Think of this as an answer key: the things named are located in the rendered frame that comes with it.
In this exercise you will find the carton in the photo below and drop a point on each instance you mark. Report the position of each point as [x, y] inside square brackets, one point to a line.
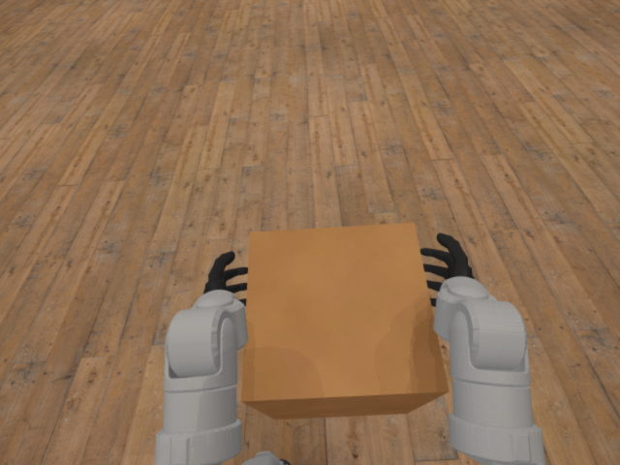
[340, 324]

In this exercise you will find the robot right hand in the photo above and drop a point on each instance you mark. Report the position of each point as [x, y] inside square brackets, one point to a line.
[455, 259]

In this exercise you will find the robot right forearm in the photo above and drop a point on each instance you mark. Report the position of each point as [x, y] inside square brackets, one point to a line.
[492, 419]

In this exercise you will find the robot left shin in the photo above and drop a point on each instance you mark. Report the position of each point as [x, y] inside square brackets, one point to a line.
[264, 453]

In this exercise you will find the robot left forearm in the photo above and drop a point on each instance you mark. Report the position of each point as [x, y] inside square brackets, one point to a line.
[200, 424]

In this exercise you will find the robot left hand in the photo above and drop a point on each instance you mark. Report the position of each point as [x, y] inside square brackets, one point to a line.
[217, 277]

